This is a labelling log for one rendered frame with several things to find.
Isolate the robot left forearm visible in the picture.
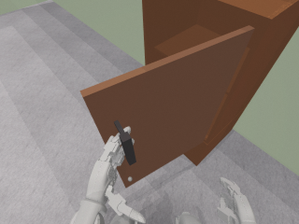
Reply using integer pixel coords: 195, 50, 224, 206
69, 199, 107, 224

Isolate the left robot thigh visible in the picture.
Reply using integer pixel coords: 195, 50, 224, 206
110, 214, 139, 224

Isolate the right robot thigh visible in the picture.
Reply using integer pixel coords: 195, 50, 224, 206
175, 214, 202, 224

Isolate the handle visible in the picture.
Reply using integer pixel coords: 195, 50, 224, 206
114, 120, 136, 165

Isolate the robot left hand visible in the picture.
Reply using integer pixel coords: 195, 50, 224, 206
85, 126, 146, 224

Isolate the cupboard door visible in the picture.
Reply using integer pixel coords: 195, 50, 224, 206
80, 25, 255, 188

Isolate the robot right hand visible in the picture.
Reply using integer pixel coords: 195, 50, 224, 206
217, 176, 257, 224

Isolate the robot thigh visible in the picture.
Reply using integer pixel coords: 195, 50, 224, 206
110, 214, 139, 224
175, 214, 202, 224

